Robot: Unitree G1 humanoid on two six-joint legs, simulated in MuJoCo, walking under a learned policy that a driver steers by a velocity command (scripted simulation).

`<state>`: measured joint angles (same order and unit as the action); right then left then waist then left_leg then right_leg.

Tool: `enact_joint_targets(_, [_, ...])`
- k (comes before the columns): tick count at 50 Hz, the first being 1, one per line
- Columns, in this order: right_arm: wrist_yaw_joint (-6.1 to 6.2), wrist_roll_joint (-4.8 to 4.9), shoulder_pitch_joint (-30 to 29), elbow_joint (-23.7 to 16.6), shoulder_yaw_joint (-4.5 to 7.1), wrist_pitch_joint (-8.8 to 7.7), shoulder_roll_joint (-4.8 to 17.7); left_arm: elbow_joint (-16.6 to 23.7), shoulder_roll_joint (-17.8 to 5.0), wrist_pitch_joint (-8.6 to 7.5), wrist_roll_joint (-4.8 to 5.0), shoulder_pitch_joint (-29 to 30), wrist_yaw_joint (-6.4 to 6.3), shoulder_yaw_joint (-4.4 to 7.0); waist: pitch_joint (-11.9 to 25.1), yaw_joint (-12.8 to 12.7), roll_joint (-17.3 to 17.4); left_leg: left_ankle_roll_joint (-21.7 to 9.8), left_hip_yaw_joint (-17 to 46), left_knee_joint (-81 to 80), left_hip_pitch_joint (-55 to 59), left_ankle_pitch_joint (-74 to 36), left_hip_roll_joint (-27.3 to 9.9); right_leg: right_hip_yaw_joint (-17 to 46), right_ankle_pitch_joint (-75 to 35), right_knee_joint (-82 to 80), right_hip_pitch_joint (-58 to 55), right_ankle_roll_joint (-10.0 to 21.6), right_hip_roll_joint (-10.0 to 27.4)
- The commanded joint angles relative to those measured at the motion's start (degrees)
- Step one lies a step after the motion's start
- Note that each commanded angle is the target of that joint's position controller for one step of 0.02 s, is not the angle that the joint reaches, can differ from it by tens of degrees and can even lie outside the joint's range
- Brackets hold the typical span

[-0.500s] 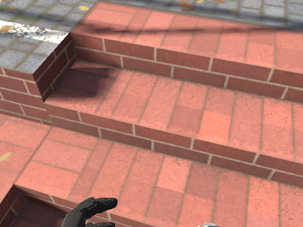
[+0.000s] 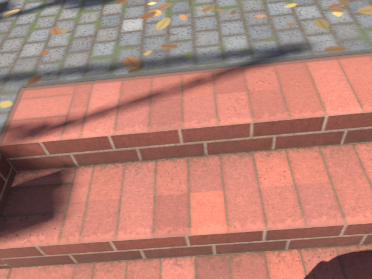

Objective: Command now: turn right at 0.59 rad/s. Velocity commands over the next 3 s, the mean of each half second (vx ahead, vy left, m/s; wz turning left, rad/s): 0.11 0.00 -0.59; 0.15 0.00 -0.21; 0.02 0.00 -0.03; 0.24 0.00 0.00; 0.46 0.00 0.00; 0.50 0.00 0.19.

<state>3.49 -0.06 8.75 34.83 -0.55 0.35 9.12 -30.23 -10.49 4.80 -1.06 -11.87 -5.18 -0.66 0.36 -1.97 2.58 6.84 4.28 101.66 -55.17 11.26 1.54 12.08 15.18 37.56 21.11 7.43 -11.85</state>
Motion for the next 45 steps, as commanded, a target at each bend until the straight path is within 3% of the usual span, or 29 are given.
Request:
enact_joint_targets(1, [0.96,0.21,-3.7,-6.14,1.39,-1.16,3.05,5.98,-6.81,-0.93,0.22,2.51,0.11,1.93,3.98,-0.15,-6.66,0.8,1.84,5.6,-9.27,1.5,0.39,20.86,-16.25,-9.75,-13.3,0.39,15.64])
enact_joint_targets(6, [0.39,0.1,-6.08,-8.04,1.27,-1.73,3.86,7.15,-6.66,-1.51,0.55,2.32,0.17,2.29,3.97,-0.28,-7.5,1.75,2.55,0.8,-11.31,5.04,0.84,23.93,-27.41,-8.81,-20.81,3.27,16.68])
enact_joint_targets(8, [0.07,0.06,-6.3,-8.35,1.14,-1.86,4.26,7.44,-7.76,-1.46,0.31,2.07,0.11,2.4,5.5,-0.94,-8.9,1.98,3.28,9.44,-13.73,10.25,2.02,27.39,-32.97,-8.91,-24.42,5.8,18.8])
enact_joint_targets(12, [-0.38,-1.28,-9.87,-10.63,0.05,-2.71,4.25,4.5,-9.71,-1.74,2.2,-3.27,0.14,3.17,3.74,-2.09,-5.37,1.29,2.33,15.01,-19.62,16.54,2.56,28.63,-38.73,-7.78,-30.02,7.36,19.82])
enact_joint_targets(16, [-1.46,-1.08,-11.53,-13.25,-0.83,-4.26,3.31,0.1,-10.76,-2.32,3.57,-8.84,-0.07,4.03,2.36,-1.7,-8.8,-0.69,0.86,12.92,-22.76,17.24,1.28,30.5,-18.45,-11.26,-30.06,7.14,17.71])
enact_joint_targets(19, [-1.55,-1.29,-13.32,-17.25,-2.0,-4.94,1.48,-1.93,-12.51,-2.57,4.82,-9.11,0.15,4.82,1.53,-0.25,-11.6,-2.27,1.87,6.54,-23.86,17.33,-1.21,32.8,-4.87,-14.32,-25.87,6.36,16.43])
enact_joint_targets(20, [-1.63,-1.88,-14.71,-18.66,-2.32,-5.24,1.31,-2.13,-12.61,-2.63,5.1,-7.79,0.34,5.0,0.61,0.19,-11.01,-2.57,1.42,-0.97,-20.8,15.76,-2.79,32.08,-2.22,-15.73,-22.57,5.45,15.58])
enact_joint_targets(21, [-1.55,-2.81,-18.23,-21.62,-3.46,-5.5,-0.75,-1.67,-13.32,-2.14,6.78,-4.75,-0.51,5.49,0.06,1.45,-11.61,-4.54,1.96,-13.65,-10.78,18.58,-4.56,31.51,-2.52,-20.96,-13.68,4.51,17.18])
enact_joint_targets(22, [-1.62,-2.77,-16.48,-21.7,-3.46,-5.0,-0.47,-1.33,-14.09,-1.28,7.3,-1.62,-0.23,5.72,1.23,3.69,-12.08,-5.52,-7.48,-30.59,12.9,24.3,-2.15,25.06,-3.55,-28.08,1.68,3.81,14.97])
enact_joint_targets(23, [-1.05,-1.67,-10.98,-19.13,-0.42,-4.88,2.51,-2.2,-14.32,-2.06,6.84,-4.34,0.35,6.37,5.18,4.36,-15.97,-6.2,-7.9,-33.09,32.72,18.43,-0.57,26.25,-16.01,-27.78,6.52,2.7,16.43])
enact_joint_targets(24, [-0.56,-0.57,1.05,-15.45,3.44,-4.7,8.07,-3.6,-16.27,-3.82,5.07,-3.18,1.64,6.34,10.47,10.39,-19.07,-6.81,-12.9,-33.49,44.15,15.99,2.62,21.32,-45.09,-22.28,2.29,1.72,14.89])
enact_joint_targets(25, [-0.76,-0.84,11.81,-12.3,5.98,-5.21,12.65,-4.52,-13.66,-6.07,4.89,-1.95,2.89,5.94,16.39,15.02,-13.39,-10.44,-0.79,-44.12,56.39,18.52,0.79,17.48,-56.06,-3.44,3.0,-0.04,10.05])
enact_joint_targets(26, [-0.73,-3.58,18.81,-9.01,6.72,-4.64,18.94,-3.38,-5.15,-7.26,5.47,-5.06,3.98,4.12,25.12,12.36,21.86,-19.42,35.43,-69.28,64.98,31.16,-16.48,14.36,-14.58,20.29,12.62,-3.27,0.43])
enact_joint_targets(27, [0.11,-3.48,16.74,-9.56,6.39,-4.06,19.29,-3.78,-7.36,-7.58,2.85,-6.86,5.66,4.56,24.27,9.91,29.73,-24.62,66.21,-87.03,57.14,37.82,-23.49,11.8,3.42,43.94,16.55,-8.21,-2.07])
enact_joint_targets(28, [0.52,-1.17,11.23,-9.78,5.53,-3.93,15.05,-3.35,-8.29,-7.76,2.54,-3.89,6.51,4.9,10.95,8.07,21.61,-23.48,62.69,-87.45,45.52,43.07,-21.67,9.18,3.36,55.65,22.0,-9.49,-0.08])
enact_joint_targets(29, [0.95,-0.45,8.04,-7.3,4.47,-3.29,11.02,-2.18,-7.4,-7.39,2.92,-1.05,6.46,4.07,0.66,5.46,13.5,-22.31,50.07,-84.15,35.63,44.52,-19.65,4.54,2.7,59.12,24.6,-9.48,2.37])
enact_joint_targets(30, [1.05,-0.25,6.54,-3.97,3.68,-3.21,7.64,-1.8,-6.23,-6.78,2.5,-0.75,6.47,3.32,-5.63,2.99,8.26,-21.01,37.76,-79.47,27.95,38.54,-18.27,0.64,1.98,60.8,25.05,-8.35,4.71])
enact_joint_targets(31, [0.88,-0.67,5.31,-2.1,2.88,-3.6,4.17,-2.35,-5.21,-5.89,1.98,-2.22,6.41,2.75,-6.51,1.04,4.45,-18.66,27.86,-75.22,22.23,31.64,-16.82,-0.96,0.7,63.09,22.66,-7.58,6.78])
enact_joint_targets(32, [0.46,-0.68,4.8,-0.74,2.34,-3.97,2.14,-3.08,-4.23,-5.42,2.22,-4.2,6.29,2.41,-6.44,-0.43,2.05,-17.21,20.96,-73.49,20.32,26.6,-15.12,-1.17,-0.12,63.51,21.0,-6.44,7.32])
enact_joint_targets(34, [-0.37,-0.47,7.39,2.54,1.94,-4.31,0.01,-4.31,-2.48,-5.3,1.89,-5.72,5.4,1.82,-5.73,-0.25,1.05,-17.55,14.76,-72.98,24.07,14.11,-14.97,-1.28,-3.54,68.58,24.22,-4.95,5.74])
enact_joint_targets(35, [-0.67,-0.58,9.68,4.19,2.08,-4.43,0.2,-4.4,-1.65,-5.46,1.76,-5.61,5.01,1.51,-5.02,-0.01,0.92,-17.74,12.83,-73.31,27.82,9.28,-15.16,-0.54,-4.48,68.73,27.43,-4.42,5.84])
enact_joint_targets(37, [-0.89,-0.45,13.28,6.43,2.95,-4.51,2.69,-2.64,-0.92,-6.07,0.79,-2.42,4.93,0.75,-3.22,0.32,2.08,-16.94,7.54,-75.39,36.33,4.38,-14.29,-1.27,-4.81,61.9,33.67,-5.11,7.28])
enact_joint_targets(39, [-0.48,-0.75,13.54,6.81,2.92,-3.57,2.22,-2.01,-1.09,-6.08,0.55,-0.47,5.28,0.54,-1.81,0.49,0.85,-17.15,5.29,-75.13,38.38,-5.44,-14.72,-0.95,-9.52,55.1,34.03,-7.77,8.79])
enact_joint_targets(40, [0.11,-0.19,13.02,6.73,3.08,-3.01,3.56,-2.27,-1.12,-5.77,0.0,-1.05,5.17,0.19,-0.76,0.05,1.4,-18.28,2.97,-76.41,38.65,-9.95,-13.96,-4.94,-9.4,47.18,31.83,-9.74,9.87])
enact_joint_targets(41, [1.03,0.5,10.01,5.95,2.65,-2.57,3.1,-0.94,1.08,-5.43,0.01,0.28,5.41,-1.06,0.55,-1.67,2.26,-16.69,0.56,-78.84,37.11,-11.42,-12.96,-6.35,-6.81,30.75,25.13,-11.19,14.95])
enact_joint_targets(42, [1.61,1.32,10.22,5.83,3.17,-2.05,5.12,-0.23,1.72,-5.11,0.12,3.14,5.44,-1.62,1.94,0.29,3.34,-15.88,-2.2,-81.03,35.65,-10.45,-11.91,-11.52,-2.99,20.56,16.95,-12.1,15.43])
enact_joint_targets(43, [1.19,1.29,11.14,6.24,3.64,-2.41,7.04,-1.69,2.12,-4.54,1.03,4.18,5.53,-1.39,3.24,2.52,6.11,-16.53,-2.79,-84.14,33.48,-11.14,-12.86,-15.86,-0.09,16.13,6.78,-12.13,14.6])
enact_joint_targets(44, [0.36,0.71,12.71,7.11,4.13,-2.97,9.04,-2.98,0.6,-4.06,1.61,2.4,5.54,-0.54,2.78,3.38,8.27,-17.27,-2.1,-84.75,32.38,-11.98,-14.71,-15.99,-4.17,14.93,0.62,-11.91,14.13])
enact_joint_targets(45, [-0.06,0.64,13.61,7.96,4.26,-3.13,9.66,-3.79,-1.49,-3.88,1.96,0.78,5.43,0.53,1.59,3.53,8.25,-17.46,-1.85,-84.45,34.87,-12.52,-15.04,-15.47,-6.6,10.22,-0.8,-10.89,13.61])
